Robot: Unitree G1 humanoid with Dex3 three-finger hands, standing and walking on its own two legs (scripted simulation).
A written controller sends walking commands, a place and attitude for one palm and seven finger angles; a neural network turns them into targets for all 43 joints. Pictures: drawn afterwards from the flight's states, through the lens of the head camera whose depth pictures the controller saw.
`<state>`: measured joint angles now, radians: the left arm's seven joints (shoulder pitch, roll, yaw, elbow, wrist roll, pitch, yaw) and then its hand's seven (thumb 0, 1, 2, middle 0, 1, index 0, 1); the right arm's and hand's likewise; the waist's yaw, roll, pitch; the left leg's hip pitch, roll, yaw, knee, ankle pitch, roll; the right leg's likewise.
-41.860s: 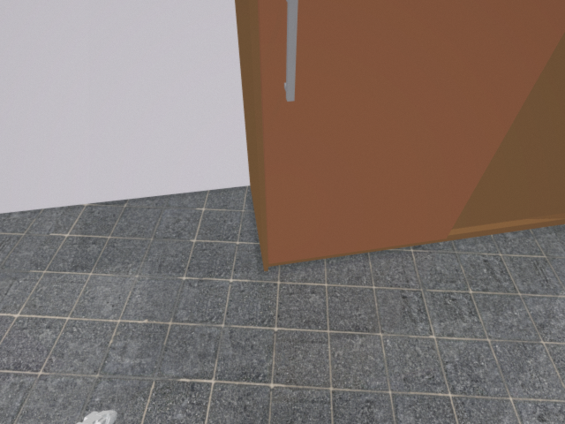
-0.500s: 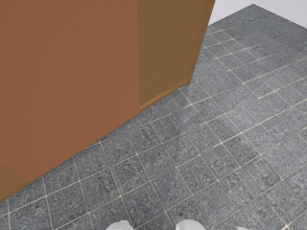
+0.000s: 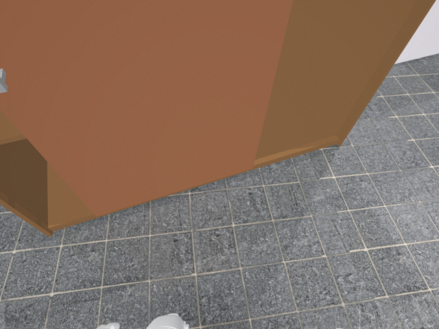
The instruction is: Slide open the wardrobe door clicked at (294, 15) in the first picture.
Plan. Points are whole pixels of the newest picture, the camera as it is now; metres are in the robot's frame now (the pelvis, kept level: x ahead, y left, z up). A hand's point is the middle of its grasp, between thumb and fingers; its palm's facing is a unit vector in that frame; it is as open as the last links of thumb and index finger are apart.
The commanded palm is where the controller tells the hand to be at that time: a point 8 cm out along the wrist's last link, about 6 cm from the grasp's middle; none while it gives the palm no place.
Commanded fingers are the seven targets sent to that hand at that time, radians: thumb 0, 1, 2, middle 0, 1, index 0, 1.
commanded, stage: turn to face it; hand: left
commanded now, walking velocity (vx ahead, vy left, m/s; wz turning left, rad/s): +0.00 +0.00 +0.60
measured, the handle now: out of the picture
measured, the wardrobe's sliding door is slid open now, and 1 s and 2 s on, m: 0.21 0.21 0.21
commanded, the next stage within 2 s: take the last steps up to it in 0.58 s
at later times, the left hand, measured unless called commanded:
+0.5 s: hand out of the picture +0.06 +0.20 -0.15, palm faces +0.22 -0.93 -0.30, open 7.4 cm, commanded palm none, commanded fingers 0.00 0.90 0.90 -0.20 -0.30 -0.20 -0.30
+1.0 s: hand out of the picture +0.00 +0.22 -0.15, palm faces +0.38 -0.90 -0.21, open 7.4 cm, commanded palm none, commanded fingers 0.00 0.90 0.90 -0.20 -0.30 -0.20 -0.30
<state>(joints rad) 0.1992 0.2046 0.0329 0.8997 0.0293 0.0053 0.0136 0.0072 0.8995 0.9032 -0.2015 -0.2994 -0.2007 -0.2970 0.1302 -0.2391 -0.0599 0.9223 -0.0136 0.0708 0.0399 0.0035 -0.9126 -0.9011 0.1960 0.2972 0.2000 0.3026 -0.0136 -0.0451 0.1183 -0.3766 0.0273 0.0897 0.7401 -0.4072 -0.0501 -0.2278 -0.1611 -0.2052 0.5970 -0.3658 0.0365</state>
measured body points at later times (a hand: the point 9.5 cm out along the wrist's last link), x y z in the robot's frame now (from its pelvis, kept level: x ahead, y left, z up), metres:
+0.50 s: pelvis +0.01 -0.02 +0.00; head +0.06 -0.03 +0.45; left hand +0.05 +0.25 -0.12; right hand +0.13 -0.26 -0.16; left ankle -0.03 +0.10 -0.68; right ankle +0.04 -0.14 -0.73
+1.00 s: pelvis +0.03 +0.02 +0.01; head +0.05 +0.03 +0.46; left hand -0.02 +0.27 -0.14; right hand +0.13 -0.19 -0.14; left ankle -0.03 +0.10 -0.73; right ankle +0.08 -0.11 -0.68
